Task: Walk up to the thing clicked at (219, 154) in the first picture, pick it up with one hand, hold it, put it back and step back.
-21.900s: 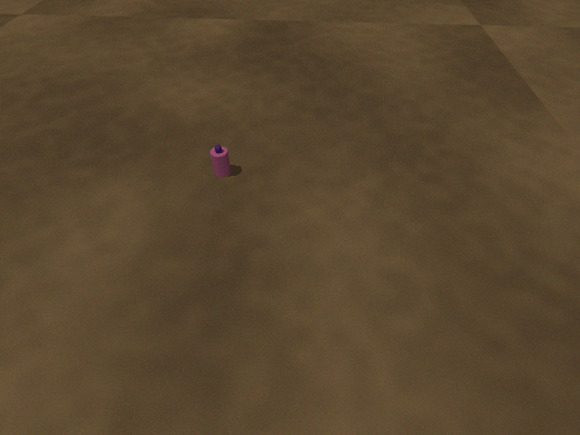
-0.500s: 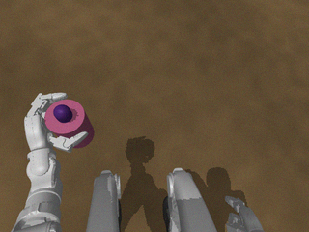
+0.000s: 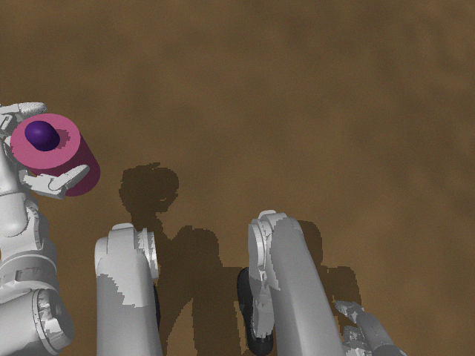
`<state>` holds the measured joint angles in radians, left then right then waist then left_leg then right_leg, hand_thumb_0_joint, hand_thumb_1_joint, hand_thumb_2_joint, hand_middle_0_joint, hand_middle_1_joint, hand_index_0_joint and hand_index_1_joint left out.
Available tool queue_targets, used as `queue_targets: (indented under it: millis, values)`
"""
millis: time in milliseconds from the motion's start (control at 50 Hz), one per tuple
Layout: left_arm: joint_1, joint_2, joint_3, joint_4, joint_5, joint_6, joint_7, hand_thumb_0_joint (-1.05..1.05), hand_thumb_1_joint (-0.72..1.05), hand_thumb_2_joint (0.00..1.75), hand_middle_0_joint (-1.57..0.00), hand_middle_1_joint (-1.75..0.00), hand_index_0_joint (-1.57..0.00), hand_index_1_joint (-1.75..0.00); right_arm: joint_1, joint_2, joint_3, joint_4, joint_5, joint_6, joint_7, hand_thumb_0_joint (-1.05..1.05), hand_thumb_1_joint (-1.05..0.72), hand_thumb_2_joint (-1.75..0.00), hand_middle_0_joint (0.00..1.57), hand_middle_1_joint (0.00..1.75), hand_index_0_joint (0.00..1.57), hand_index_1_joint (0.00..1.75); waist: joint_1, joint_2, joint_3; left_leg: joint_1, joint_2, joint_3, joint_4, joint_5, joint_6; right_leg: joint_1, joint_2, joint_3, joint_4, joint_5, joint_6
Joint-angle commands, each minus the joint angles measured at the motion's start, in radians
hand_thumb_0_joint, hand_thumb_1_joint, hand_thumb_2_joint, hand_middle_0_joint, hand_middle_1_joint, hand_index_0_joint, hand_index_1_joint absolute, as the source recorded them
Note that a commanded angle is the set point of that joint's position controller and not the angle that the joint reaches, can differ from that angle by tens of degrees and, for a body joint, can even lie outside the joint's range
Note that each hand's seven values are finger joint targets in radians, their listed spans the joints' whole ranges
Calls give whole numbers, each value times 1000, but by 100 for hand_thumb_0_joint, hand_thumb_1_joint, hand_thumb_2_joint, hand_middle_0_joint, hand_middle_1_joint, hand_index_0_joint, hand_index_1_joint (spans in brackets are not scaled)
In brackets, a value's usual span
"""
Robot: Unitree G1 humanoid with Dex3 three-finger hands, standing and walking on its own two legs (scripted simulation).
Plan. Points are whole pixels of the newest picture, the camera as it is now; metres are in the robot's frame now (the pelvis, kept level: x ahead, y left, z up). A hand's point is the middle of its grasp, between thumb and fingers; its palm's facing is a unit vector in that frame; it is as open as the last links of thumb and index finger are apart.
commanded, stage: crouch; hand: left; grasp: from the side
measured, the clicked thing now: (58, 154) +0.45 +0.25 -0.08
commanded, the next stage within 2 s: lower in 0.58 s
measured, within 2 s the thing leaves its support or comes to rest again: neither
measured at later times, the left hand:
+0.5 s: hand (63, 161) +0.46 +0.27 -0.15, palm faces +0.26 -0.96 -0.07, open 11.9 cm
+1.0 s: hand (78, 170) +0.47 +0.26 -0.22, palm faces +0.25 -0.96 -0.06, open 11.8 cm
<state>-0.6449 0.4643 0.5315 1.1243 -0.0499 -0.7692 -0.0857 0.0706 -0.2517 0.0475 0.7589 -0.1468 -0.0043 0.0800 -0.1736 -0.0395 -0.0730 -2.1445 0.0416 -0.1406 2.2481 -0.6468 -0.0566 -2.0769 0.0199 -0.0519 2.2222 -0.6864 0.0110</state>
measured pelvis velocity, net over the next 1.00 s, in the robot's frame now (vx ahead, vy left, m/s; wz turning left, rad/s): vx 0.00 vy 0.01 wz -0.12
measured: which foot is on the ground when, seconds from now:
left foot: down 0.00-1.00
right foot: down 0.00-1.00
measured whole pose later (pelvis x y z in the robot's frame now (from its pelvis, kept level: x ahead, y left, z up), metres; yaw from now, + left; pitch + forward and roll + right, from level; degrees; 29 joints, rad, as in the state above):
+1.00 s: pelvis +0.00 +0.01 -0.08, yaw -7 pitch +21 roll -11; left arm -0.67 0.70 0.62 1.27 -0.03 -0.85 -0.08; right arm -0.04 -0.33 0.29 0.65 -0.26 0.04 0.12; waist -0.25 -0.16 0.19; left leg -2.28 0.02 -0.29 2.56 -0.68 -0.06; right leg -2.16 0.06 -0.15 2.43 -0.67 0.05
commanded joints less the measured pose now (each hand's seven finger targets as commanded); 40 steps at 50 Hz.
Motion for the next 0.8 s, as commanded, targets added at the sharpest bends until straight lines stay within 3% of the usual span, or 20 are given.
queue_targets:
  millis: [0,60,120,180,220,260,280,300,340,400,500,520,600,640,660,700,760,780]
  values:
    - [-510,312,25,-256,-49,-126,-23,0,-7,119,-113,-129,-113,-131,130,-233,-46,-37,0,-4,-14,0,-94,-92,20,30,20,30,-11,278,-698,434,-17,98,-197,11,59,311,25,-40,-233,93,-38]
    - [-495,318,46,-186,-65,-115,-34,0,-9,118,-115,-130,-115,-132,130,-253,-31,-44,-1,-5,-11,0,-94,-92,20,30,20,30,-12,235,-667,381,-21,94,-152,15,64,294,29,-56,-204,100,-35]
    - [-476,353,61,-159,-55,-114,-46,0,-3,119,-114,-131,-115,-132,121,-267,-16,-51,-5,4,-9,0,-93,-91,20,30,20,30,-10,231,-642,346,-23,86,-128,5,65,283,31,-72,-176,95,-32]
    - [-445,426,116,-165,-38,-117,-41,0,2,122,-116,-132,-117,-133,126,-278,-7,-56,-14,12,-5,0,-92,-91,20,30,20,30,20,240,-665,342,-21,81,-105,45,62,288,36,-78,-141,130,-34]
    - [-431,454,150,-206,-40,-122,-41,0,5,123,-116,-133,-117,-134,128,-292,2,-69,-20,21,-2,0,-92,-91,20,30,20,30,26,294,-703,384,-17,68,-98,116,52,298,36,-87,-102,186,-38]
    - [-425,425,135,-237,-48,-120,-45,0,7,123,-116,-133,-117,-134,120,-300,4,-72,-25,26,2,0,-93,-91,20,30,20,30,19,343,-695,427,-12,57,-97,137,45,258,35,-94,-84,198,-41]
    - [-427,433,149,-248,-47,-121,-43,0,8,125,-115,-133,-116,-134,128,-305,7,-66,-28,29,2,0,-93,-92,20,30,20,30,22,362,-695,447,-10,50,-97,164,41,254,35,-99,-72,217,-43]
    - [-427,475,165,-283,-37,-125,-40,0,7,123,-115,-132,-116,-133,122,-311,7,-72,-33,32,1,0,-93,-92,20,30,20,30,27,393,-707,466,-8,45,-97,178,37,244,36,-100,-62,226,-46]
    - [-436,473,142,-312,-30,-126,-42,0,10,120,-113,-129,-114,-130,125,-309,15,-72,-39,37,1,0,-93,-92,20,30,20,30,5,414,-722,470,-3,42,-73,203,38,260,38,-98,-54,253,-44]
    - [-446,417,104,-326,-37,-125,-42,0,8,119,-115,-129,-115,-130,121,-305,24,-71,-48,36,2,0,-94,-92,20,30,20,30,-21,399,-687,428,-3,41,-48,188,42,273,40,-96,-60,261,-39]
    - [-470,403,68,-278,-50,-127,-37,0,4,119,-116,-132,-117,-132,113,-312,40,-51,-55,36,1,0,-94,-92,20,30,20,30,-59,326,-595,327,-4,43,-4,73,54,259,44,-104,-78,190,-29]
    - [-468,434,86,-287,-47,-131,-34,0,4,120,-116,-132,-117,-132,106,-320,42,-58,-59,36,0,0,-94,-92,20,30,20,30,-52,336,-607,340,-3,41,-1,94,51,263,45,-108,-69,205,-31]
    - [-419,429,71,-242,-44,-136,-40,0,4,119,-117,-133,-119,-133,93,-333,61,-62,-64,40,5,0,-93,-91,20,30,20,30,-57,339,-600,367,-3,22,2,139,44,263,45,-128,-45,236,-32]
    - [-403,465,100,-230,-39,-139,-35,0,5,119,-117,-132,-118,-133,82,-339,69,-74,-68,42,7,0,-93,-91,20,30,20,30,-41,344,-605,367,-2,20,1,152,41,273,46,-131,-35,241,-33]
    - [-393,440,88,-205,-46,-137,-36,0,6,119,-118,-133,-120,-133,73,-338,73,-79,-67,44,9,0,-93,-91,20,30,20,30,-50,334,-576,348,-2,15,5,131,44,255,47,-135,-36,226,-33]
    - [-388,467,117,-200,-47,-144,-25,0,0,120,-120,-137,-122,-137,66,-347,82,-90,-72,46,13,0,-94,-91,20,30,20,30,-44,344,-580,347,-3,14,8,141,41,274,49,-141,-27,234,-34]
    - [-351,458,137,-121,-56,-154,-11,0,0,122,-120,-138,-121,-138,46,-360,105,-104,-81,50,18,0,-93,-91,20,30,20,30,-59,319,-519,341,1,-1,24,150,40,256,53,-157,-19,242,-31]
    - [-366,469,127,-122,-48,-164,-6,0,1,121,-120,-138,-122,-137,28,-359,113,-111,-84,49,18,0,-93,-91,20,30,20,30,-63,337,-496,329,2,-2,24,129,39,243,53,-157,-16,225,-33]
